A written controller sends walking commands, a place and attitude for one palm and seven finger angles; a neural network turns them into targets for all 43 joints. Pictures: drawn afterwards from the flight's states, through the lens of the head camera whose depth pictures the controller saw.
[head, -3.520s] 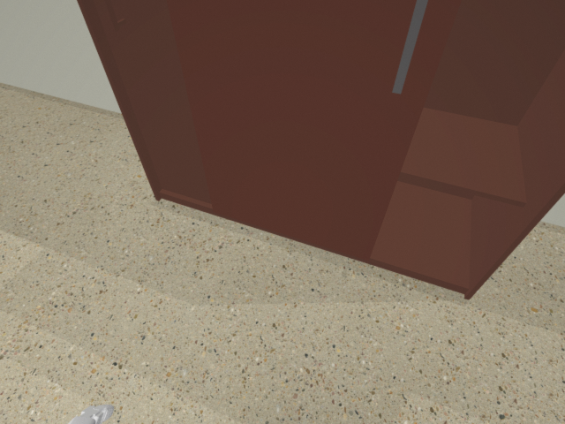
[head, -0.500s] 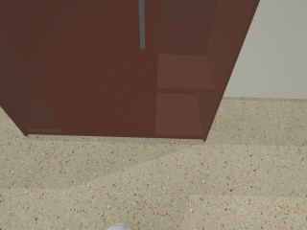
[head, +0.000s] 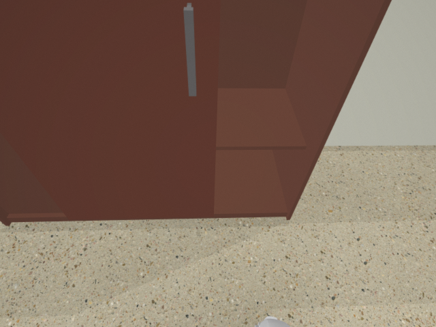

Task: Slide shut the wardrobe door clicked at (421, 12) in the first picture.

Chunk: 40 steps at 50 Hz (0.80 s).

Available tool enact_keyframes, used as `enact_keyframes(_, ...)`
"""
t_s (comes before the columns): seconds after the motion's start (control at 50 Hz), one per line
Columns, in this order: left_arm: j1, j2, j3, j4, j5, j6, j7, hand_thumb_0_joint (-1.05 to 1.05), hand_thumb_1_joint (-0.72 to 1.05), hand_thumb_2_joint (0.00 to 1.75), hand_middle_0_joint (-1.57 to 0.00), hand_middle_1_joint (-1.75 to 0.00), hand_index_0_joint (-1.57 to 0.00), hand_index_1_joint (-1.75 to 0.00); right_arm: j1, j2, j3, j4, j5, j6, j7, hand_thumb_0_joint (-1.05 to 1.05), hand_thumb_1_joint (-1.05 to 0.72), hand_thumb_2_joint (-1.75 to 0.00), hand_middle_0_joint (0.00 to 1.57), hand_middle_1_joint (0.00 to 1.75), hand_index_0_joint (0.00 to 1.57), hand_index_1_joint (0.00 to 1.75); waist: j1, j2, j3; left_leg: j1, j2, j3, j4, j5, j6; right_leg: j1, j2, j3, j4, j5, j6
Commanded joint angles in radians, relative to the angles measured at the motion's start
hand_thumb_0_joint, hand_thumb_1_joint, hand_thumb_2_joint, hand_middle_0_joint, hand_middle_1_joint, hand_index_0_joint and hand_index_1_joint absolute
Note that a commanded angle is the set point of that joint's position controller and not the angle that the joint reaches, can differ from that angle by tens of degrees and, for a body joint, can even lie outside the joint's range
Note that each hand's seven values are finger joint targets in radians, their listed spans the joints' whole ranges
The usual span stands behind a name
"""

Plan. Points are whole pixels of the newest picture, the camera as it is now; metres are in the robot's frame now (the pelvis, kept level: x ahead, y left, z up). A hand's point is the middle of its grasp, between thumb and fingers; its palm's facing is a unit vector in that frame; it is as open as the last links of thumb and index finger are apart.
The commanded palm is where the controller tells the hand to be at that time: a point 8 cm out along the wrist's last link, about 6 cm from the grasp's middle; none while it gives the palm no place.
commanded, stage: take the last steps up to it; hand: left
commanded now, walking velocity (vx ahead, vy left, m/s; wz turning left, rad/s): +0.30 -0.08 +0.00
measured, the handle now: (191, 52) +0.72 +0.10 +0.16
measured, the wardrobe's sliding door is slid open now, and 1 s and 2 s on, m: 0.39 0.39 0.39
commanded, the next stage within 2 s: come to a stop and stand still in 0.38 s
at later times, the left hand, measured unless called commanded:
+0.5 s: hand out of the picture +0.16 +0.13 -0.19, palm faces +0.12 -0.98 -0.15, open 7.3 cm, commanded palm none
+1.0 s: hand (169, 275) +0.27 +0.12 -0.18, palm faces +0.07 -0.95 -0.29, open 7.4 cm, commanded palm none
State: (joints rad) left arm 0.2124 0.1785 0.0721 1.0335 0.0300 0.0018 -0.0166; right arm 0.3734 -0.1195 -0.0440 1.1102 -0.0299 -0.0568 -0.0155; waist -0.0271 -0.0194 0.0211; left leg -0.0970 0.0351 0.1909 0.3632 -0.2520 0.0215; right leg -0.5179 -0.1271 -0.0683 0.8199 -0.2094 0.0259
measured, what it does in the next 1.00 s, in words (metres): walks ahead: right foot, then left foot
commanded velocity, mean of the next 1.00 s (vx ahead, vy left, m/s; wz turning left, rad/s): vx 0.01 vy -0.04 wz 0.01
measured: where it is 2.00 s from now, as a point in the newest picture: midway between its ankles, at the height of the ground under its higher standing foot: outside the picture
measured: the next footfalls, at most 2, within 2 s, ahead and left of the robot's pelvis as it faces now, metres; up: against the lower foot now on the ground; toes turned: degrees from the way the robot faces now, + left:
right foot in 0.14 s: +0.18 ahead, -0.16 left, +0.00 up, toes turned -8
left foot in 0.52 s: +0.30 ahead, +0.07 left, +0.00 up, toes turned +11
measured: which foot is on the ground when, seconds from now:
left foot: down 0.00-0.14, up 0.16-0.50, down 0.52-0.96, up 0.98-1.00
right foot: up 0.00-0.12, down 0.14-0.54, up 0.56-0.92, down 0.94-1.00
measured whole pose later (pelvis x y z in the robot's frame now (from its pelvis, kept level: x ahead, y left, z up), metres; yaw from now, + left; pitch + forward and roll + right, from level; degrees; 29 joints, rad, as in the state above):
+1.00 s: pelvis +0.23 -0.08 -0.02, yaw +1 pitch -1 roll +1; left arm 0.23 0.18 0.04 1.00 0.03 0.02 0.04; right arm 0.14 -0.20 -0.07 1.01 -0.02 0.05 -0.02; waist 0.01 0.04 0.06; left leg -0.36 0.06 0.10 0.69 -0.40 -0.01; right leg -0.29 -0.04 -0.05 0.63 -0.34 0.00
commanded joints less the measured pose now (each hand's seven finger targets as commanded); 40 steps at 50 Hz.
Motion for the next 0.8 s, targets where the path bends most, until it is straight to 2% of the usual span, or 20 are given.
enact_keyframes(0.0,-0.080,0.008,0.000,-0.066,0.001,-0.020,-0.011,0.00,0.90,0.90,-0.20,-0.30,-0.20,-0.30,0.079,-0.151,-0.036,-0.019,-0.004,-0.009,-0.007,0.00,-0.90,-0.90,0.20,0.30,0.20,0.30,-0.017,0.120,0.123,-0.079,0.283,-0.195,-0.185,0.031,0.125,0.021,0.013,-0.029,-0.137,-0.005,0.000)
enact_keyframes(0.06,-0.030,0.028,0.007,-0.050,0.002,-0.037,-0.010,0.00,0.90,0.90,-0.20,-0.30,-0.20,-0.30,0.076,-0.154,-0.040,-0.013,-0.006,-0.001,-0.006,0.00,-0.90,-0.90,0.20,0.30,0.20,0.30,0.011,0.085,0.062,-0.089,0.252,-0.173,-0.053,0.084,0.092,0.221,0.066,-0.076,-0.296,0.009,-0.020)
enact_keyframes(0.08,0.073,0.049,0.015,-0.013,0.003,-0.046,-0.006,0.00,0.90,0.90,-0.20,-0.30,-0.20,-0.30,0.065,-0.147,-0.035,-0.009,-0.002,-0.001,-0.005,0.00,-0.90,-0.90,0.20,0.30,0.20,0.30,0.064,0.045,0.011,-0.122,0.207,-0.126,0.074,0.139,0.063,0.372,0.088,-0.081,-0.354,0.027,-0.035)
enact_keyframes(0.1,0.211,0.115,0.029,0.030,0.007,-0.059,0.001,0.00,0.90,0.90,-0.20,-0.30,-0.20,-0.30,0.065,-0.121,-0.030,-0.013,0.009,-0.005,0.004,0.00,-0.90,-0.90,0.20,0.30,0.20,0.30,0.124,-0.058,-0.081,-0.254,0.145,-0.050,0.311,0.112,0.024,0.601,-0.032,0.057,-0.403,-0.041,-0.087)
enact_keyframes(0.12,0.333,0.238,0.054,0.061,0.005,-0.066,0.015,0.00,0.90,0.90,-0.20,-0.30,-0.20,-0.30,0.075,-0.052,-0.010,-0.049,0.018,-0.010,0.009,0.00,-0.90,-0.90,0.20,0.30,0.20,0.30,0.146,-0.323,-0.167,-0.500,0.010,0.004,0.626,-0.275,-0.017,0.803,-0.279,0.408,-0.499,-0.022,-0.189)
enact_keyframes(0.14,0.346,0.255,0.054,0.064,-0.013,-0.067,0.022,0.00,0.90,0.90,-0.20,-0.30,-0.20,-0.30,0.019,-0.106,-0.013,-0.072,0.018,-0.003,0.007,0.00,-0.90,-0.90,0.20,0.30,0.20,0.30,0.162,-0.298,-0.188,-0.541,0.033,-0.115,0.795,-0.349,-0.003,0.737,-0.325,0.487,-0.566,-0.044,-0.232)
enact_keyframes(0.18,0.182,0.140,0.027,0.028,-0.010,-0.060,0.034,0.00,0.90,0.90,-0.20,-0.30,-0.20,-0.30,-0.082,-0.093,-0.025,-0.082,0.011,0.005,0.011,0.00,-0.90,-0.90,0.20,0.30,0.20,0.30,0.108,-0.126,0.002,-0.576,0.110,-0.164,0.877,-0.186,0.006,0.495,-0.270,0.355,-0.619,-0.170,-0.222)
enact_keyframes(0.2,0.136,0.095,0.012,0.015,-0.007,-0.064,0.037,0.00,0.90,0.90,-0.20,-0.30,-0.20,-0.30,-0.078,-0.076,-0.023,-0.076,0.005,0.013,0.014,0.00,-0.90,-0.90,0.20,0.30,0.20,0.30,0.072,-0.067,0.035,-0.529,0.124,-0.162,0.839,-0.131,-0.003,0.398,-0.231,0.261,-0.628,-0.099,-0.201)
enact_keyframes(0.26,0.102,0.043,-0.001,0.004,0.004,-0.078,0.043,0.00,0.90,0.90,-0.20,-0.30,-0.20,-0.30,0.009,-0.032,-0.020,-0.053,-0.001,0.037,0.018,0.00,-0.90,-0.90,0.20,0.30,0.20,0.30,0.002,-0.088,0.026,-0.414,0.116,-0.130,0.685,-0.086,-0.024,0.300,-0.168,0.087,-0.634,0.082,-0.186)
enact_keyframes(0.3,0.107,0.059,-0.008,0.004,0.000,-0.077,0.039,0.00,0.90,0.90,-0.20,-0.30,-0.20,-0.30,-0.028,-0.028,-0.014,-0.069,0.002,0.040,0.024,0.00,-0.90,-0.90,0.20,0.30,0.20,0.30,0.007,-0.088,0.043,-0.380,0.104,-0.105,0.568,-0.059,-0.030,0.266,-0.152,0.056,-0.640,0.114,-0.194)
enact_keyframes(0.42,0.147,0.104,-0.006,0.040,-0.005,-0.069,0.030,0.00,0.90,0.90,-0.20,-0.30,-0.20,-0.30,-0.116,-0.063,-0.002,-0.106,0.003,0.017,0.028,0.00,-0.90,-0.90,0.20,0.30,0.20,0.30,0.023,-0.086,0.031,-0.271,0.050,-0.055,0.280,-0.002,-0.013,0.351,-0.119,0.053,-0.555,0.168,-0.188)
enact_keyframes(0.46,0.137,0.100,-0.007,0.048,-0.011,-0.060,0.029,0.00,0.90,0.90,-0.20,-0.30,-0.20,-0.30,-0.042,-0.090,-0.001,-0.076,0.002,0.007,0.021,0.00,-0.90,-0.90,0.20,0.30,0.20,0.30,-0.013,-0.043,0.007,-0.089,0.028,-0.042,0.144,0.090,-0.009,0.297,-0.074,0.014,-0.433,0.145,-0.145)
enact_keyframes(0.48,0.153,0.059,-0.017,0.049,-0.014,-0.055,0.030,0.00,0.90,0.90,-0.20,-0.30,-0.20,-0.30,0.020,-0.135,-0.005,-0.054,0.000,-0.001,0.010,0.00,-0.90,-0.90,0.20,0.30,0.20,0.30,-0.034,0.075,-0.020,0.042,0.094,-0.133,0.087,0.252,0.008,0.226,-0.016,-0.018,-0.277,0.143,-0.103)
enact_keyframes(0.5,0.186,0.010,-0.028,0.040,-0.022,-0.050,0.032,0.00,0.90,0.90,-0.20,-0.30,-0.20,-0.30,0.069,-0.207,-0.012,-0.048,-0.004,-0.002,-0.004,0.00,-0.90,-0.90,0.20,0.30,0.20,0.30,-0.031,0.250,-0.068,0.134,0.285,-0.350,0.036,0.556,0.094,0.124,0.075,-0.071,-0.113,-0.083,-0.043)
enact_keyframes(0.52,0.205,0.016,-0.035,0.047,-0.021,-0.041,0.042,0.00,0.90,0.90,-0.20,-0.30,-0.20,-0.30,0.037,-0.219,-0.005,-0.044,0.007,0.010,-0.019,0.00,-0.90,-0.90,0.20,0.30,0.20,0.30,-0.013,0.302,-0.086,0.100,0.371,-0.416,-0.032,0.722,0.151,0.133,0.099,-0.024,0.029,-0.388,-0.025)
enact_keyframes(0.54,0.199,0.019,-0.035,0.061,-0.022,-0.022,0.050,0.00,0.90,0.90,-0.20,-0.30,-0.20,-0.30,-0.037,-0.212,0.005,-0.054,0.010,0.015,-0.035,0.00,-0.90,-0.90,0.20,0.30,0.20,0.30,0.011,0.277,-0.057,0.006,0.375,-0.388,-0.049,0.751,0.169,0.166,0.068,0.044,0.075,-0.395,-0.018)
enact_keyframes(0.58,0.194,0.030,-0.037,0.081,-0.020,-0.007,0.053,0.00,0.90,0.90,-0.20,-0.30,-0.20,-0.30,-0.152,-0.170,0.016,-0.073,0.017,0.021,-0.042,0.00,-0.90,-0.90,0.20,0.30,0.20,0.30,0.045,0.192,0.019,-0.066,0.316,-0.280,-0.034,0.855,0.157,0.186,0.032,0.064,0.026,-0.318,-0.003)
enact_keyframes(0.66,0.184,0.054,-0.021,0.040,-0.010,0.030,0.055,0.00,0.90,0.90,-0.20,-0.30,-0.20,-0.30,-0.162,-0.215,-0.025,-0.085,0.022,0.052,-0.048,0.00,-0.90,-0.90,0.20,0.30,0.20,0.30,0.032,0.109,-0.057,0.034,0.322,-0.229,0.008,0.908,0.172,0.119,0.061,0.051,0.111,-0.261,0.008)
enact_keyframes(0.72,0.161,0.046,0.000,-0.001,-0.007,0.045,0.054,0.00,0.90,0.90,-0.20,-0.30,-0.20,-0.30,-0.191,-0.217,-0.045,-0.112,0.014,0.065,-0.043,0.00,-0.90,-0.90,0.20,0.30,0.20,0.30,0.035,0.129,-0.099,0.014,0.313,-0.188,0.023,0.808,0.165,0.084,0.074,0.068,0.206,-0.232,0.013)
enact_keyframes(0.78,0.141,0.036,0.005,-0.031,-0.010,0.048,0.050,0.00,0.90,0.90,-0.20,-0.30,-0.20,-0.30,-0.239,-0.214,-0.049,-0.135,0.006,0.069,-0.033,0.00,-0.90,-0.90,0.20,0.30,0.20,0.30,0.045,0.160,-0.080,-0.085,0.292,-0.183,0.018,0.622,0.149,0.139,0.072,0.059,0.127,-0.220,0.002)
